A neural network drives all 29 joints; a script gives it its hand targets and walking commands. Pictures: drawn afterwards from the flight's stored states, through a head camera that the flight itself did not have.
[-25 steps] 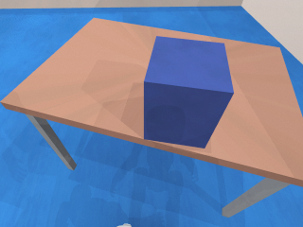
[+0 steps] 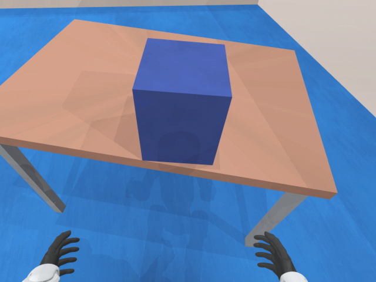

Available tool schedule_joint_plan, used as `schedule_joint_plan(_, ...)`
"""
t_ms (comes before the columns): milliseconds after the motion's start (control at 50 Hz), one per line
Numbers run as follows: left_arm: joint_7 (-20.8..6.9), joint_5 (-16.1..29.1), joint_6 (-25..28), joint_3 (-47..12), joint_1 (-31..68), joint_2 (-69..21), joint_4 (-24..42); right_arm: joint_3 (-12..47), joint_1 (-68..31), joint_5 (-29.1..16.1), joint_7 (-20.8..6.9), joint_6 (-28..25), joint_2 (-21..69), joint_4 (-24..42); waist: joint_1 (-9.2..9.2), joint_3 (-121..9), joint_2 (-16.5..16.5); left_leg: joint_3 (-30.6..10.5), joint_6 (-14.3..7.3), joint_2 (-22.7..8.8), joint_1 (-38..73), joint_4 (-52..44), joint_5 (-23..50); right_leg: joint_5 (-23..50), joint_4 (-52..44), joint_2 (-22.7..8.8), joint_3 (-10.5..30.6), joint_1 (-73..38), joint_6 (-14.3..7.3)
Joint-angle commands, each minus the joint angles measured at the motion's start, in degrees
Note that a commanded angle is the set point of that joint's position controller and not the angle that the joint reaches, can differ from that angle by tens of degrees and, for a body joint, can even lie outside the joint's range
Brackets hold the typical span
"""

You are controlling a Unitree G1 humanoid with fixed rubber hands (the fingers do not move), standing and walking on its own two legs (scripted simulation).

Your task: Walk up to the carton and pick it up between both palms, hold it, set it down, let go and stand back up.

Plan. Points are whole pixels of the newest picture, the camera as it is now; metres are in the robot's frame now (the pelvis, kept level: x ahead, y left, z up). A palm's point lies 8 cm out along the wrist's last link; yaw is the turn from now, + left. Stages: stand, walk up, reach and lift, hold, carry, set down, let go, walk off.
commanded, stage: reach and lift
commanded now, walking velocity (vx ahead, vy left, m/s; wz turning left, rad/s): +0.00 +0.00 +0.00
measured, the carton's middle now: (181, 104) +0.54 +0.07 +0.05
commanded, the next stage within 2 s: none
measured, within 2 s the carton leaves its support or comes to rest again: neither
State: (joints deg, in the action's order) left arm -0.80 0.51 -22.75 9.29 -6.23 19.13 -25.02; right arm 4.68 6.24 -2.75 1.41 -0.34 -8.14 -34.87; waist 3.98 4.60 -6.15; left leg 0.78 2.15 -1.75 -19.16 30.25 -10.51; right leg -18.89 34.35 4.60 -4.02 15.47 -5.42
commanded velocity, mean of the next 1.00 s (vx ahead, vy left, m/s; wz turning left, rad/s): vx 0.00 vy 0.00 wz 0.00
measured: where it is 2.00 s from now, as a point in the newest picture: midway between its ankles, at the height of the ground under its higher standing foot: outside the picture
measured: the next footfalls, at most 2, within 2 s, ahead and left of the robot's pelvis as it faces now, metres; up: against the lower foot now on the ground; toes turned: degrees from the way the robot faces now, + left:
none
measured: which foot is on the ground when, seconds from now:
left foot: down 0.00-1.00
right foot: down 0.00-1.00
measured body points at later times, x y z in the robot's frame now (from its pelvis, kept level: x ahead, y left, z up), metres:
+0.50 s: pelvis +0.02 +0.05 +0.02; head +0.01 +0.07 +0.47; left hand +0.22 +0.28 -0.05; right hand +0.22 -0.16 -0.04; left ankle +0.06 +0.16 -0.73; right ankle +0.00 -0.03 -0.73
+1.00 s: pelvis +0.05 +0.06 +0.02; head +0.04 +0.07 +0.47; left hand +0.26 +0.26 +0.01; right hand +0.27 -0.15 +0.01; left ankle +0.06 +0.16 -0.73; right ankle +0.00 -0.03 -0.73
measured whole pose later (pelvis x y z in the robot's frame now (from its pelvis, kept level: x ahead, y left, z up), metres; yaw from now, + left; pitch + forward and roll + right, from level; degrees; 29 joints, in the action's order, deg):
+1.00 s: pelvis +0.05 +0.06 +0.02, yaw -2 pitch -1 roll +0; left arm 2.5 5.1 -4.3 -2.1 -14.8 10.0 -8.5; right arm 0.2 10.9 -8.9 -1.1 -5.3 -10.6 -19.6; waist 3.5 0.2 -1.4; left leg 4.5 -1.3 0.2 -6.6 16.7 -8.7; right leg -12.1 14.4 2.1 -1.9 0.9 -2.6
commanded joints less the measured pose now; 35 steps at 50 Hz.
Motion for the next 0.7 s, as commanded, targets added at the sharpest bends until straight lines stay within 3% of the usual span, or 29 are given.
schedule_joint_plan(0,-0.1,2.5,-0.7,-3.5,4.3,3.8,5.8,-4.8,-4.7,2.6,1.2,0.5,-7.4,3.8,-2.17,-6.7,10.7,4.2,-0.4,0.5,13.2,-4.5,-3.2,-1.2,-16.0,-9.5,3.4,8.4,6.0)
schedule_joint_plan(40,-1.4,2.2,-0.8,-2.0,1.2,4.6,3.5,-4.3,-3.8,3.5,2.6,0.8,-6.1,6.3,-2.74,-5.5,4.8,3.8,-1.1,0.9,13.0,-4.9,-0.9,4.1,-16.4,-9.4,3.7,3.4,7.8)
schedule_joint_plan(60,-2.0,2.0,-0.5,-0.8,-1.0,5.2,2.7,-4.0,-4.1,3.1,3.3,0.8,-6.4,6.7,-1.21,-6.6,2.9,4.1,-1.4,1.3,13.2,-5.3,1.0,8.4,-16.2,-9.8,3.8,0.2,8.8)
schedule_joint_plan(80,-2.6,1.6,0.2,0.3,-1.5,4.8,1.9,-3.2,-3.7,3.6,3.8,0.6,-5.7,8.2,-1.67,-8.0,0.7,4.3,-1.7,1.7,14.1,-5.4,1.3,11.2,-16.3,-9.6,4.2,-1.9,9.5)
schedule_joint_plan(120,-3.3,2.0,2.6,0.8,-0.4,5.7,3.6,-2.3,-3.3,2.9,4.3,-0.3,-4.3,10.7,-0.72,-8.3,-1.3,3.6,-2.3,1.6,14.3,-6.0,4.0,13.6,-16.4,-9.5,5.7,-4.7,9.9)
schedule_joint_plan(180,-2.0,3.4,7.1,-0.7,2.1,4.5,4.5,-2.0,-1.7,2.5,3.5,-0.9,-1.6,11.9,-1.00,-5.6,-0.5,3.0,-2.7,1.3,14.0,-8.5,1.8,6.0,-18.5,-8.8,6.1,-2.2,9.1)
schedule_joint_plan(220,-0.9,4.2,9.7,-2.7,2.6,3.5,5.4,-2.4,-1.8,2.5,2.6,-1.4,-0.1,11.8,-0.86,-5.4,2.2,3.6,-2.6,1.2,14.9,-9.9,0.9,1.7,-19.4,-8.7,6.1,1.1,7.9)
schedule_joint_plan(240,-0.6,4.5,10.6,-3.9,4.4,2.9,5.2,-3.0,-2.6,2.6,2.0,-1.6,-0.1,11.9,-1.74,-4.3,3.1,3.1,-2.7,1.0,15.3,-10.3,0.5,-1.0,-20.2,-8.3,6.5,2.5,7.6)
schedule_joint_plan(300,0.5,5.1,12.0,-5.8,4.9,1.4,7.5,-4.5,-3.3,1.3,0.3,-2.1,-1.4,10.0,-1.70,-4.9,8.6,3.1,-1.7,0.6,16.5,-11.5,2.2,-1.6,-21.1,-8.2,6.0,5.4,5.6)
schedule_joint_plan(320,1.0,5.0,12.1,-6.3,5.0,0.7,7.7,-5.2,-3.2,1.6,0.0,-2.5,-2.6,9.9,-2.20,-5.5,9.1,2.4,-1.4,0.5,17.9,-11.7,3.4,-0.9,-21.3,-7.6,5.6,5.6,5.3)
schedule_joint_plan(340,1.5,4.7,12.1,-6.5,4.9,1.0,8.9,-5.5,-3.4,1.2,-0.4,-2.8,-3.2,9.9,-1.56,-5.8,10.2,2.4,-0.9,0.7,19.1,-11.4,4.0,-0.3,-21.1,-7.3,5.3,5.9,5.1)
schedule_joint_plan(360,1.8,4.6,12.2,-6.5,3.8,0.2,9.5,-6.4,-3.4,1.6,-0.9,-3.2,-4.5,9.3,-2.36,-7.3,10.8,2.4,-0.3,0.8,20.8,-11.2,5.9,0.8,-20.8,-6.7,4.2,6.0,4.9)
schedule_joint_plan(400,2.6,4.1,11.6,-7.0,2.3,-0.6,10.3,-7.4,-3.0,1.1,-1.6,-4.0,-6.5,9.1,-1.90,-7.8,11.1,1.5,0.2,0.6,23.3,-11.0,8.5,3.1,-20.6,-6.1,3.4,5.9,4.1)
schedule_joint_plan(540,4.1,3.8,11.4,-7.4,-2.4,-4.2,11.9,-7.3,-2.8,-0.7,-4.1,-5.2,-9.9,12.4,-0.37,-9.1,5.0,0.2,-0.3,0.7,28.0,-12.2,15.8,8.4,-21.9,-3.6,1.8,3.6,3.9)
schedule_joint_plan(620,4.2,3.7,12.8,-8.1,-3.0,-6.7,15.7,-7.0,-2.2,-2.7,-5.2,-4.9,-10.9,14.8,0.44,-8.5,6.1,-0.1,0.6,0.6,29.7,-12.3,19.2,10.3,-23.1,-2.8,2.1,2.4,3.6)
schedule_joint_plan(680,4.0,4.0,14.1,-8.7,-3.9,-7.1,18.1,-6.9,-0.8,-3.3,-5.1,-5.0,-10.2,16.9,-0.37,-8.4,5.6,-0.2,0.8,0.6,30.5,-12.3,20.1,11.3,-23.9,-2.8,2.5,2.4,3.7)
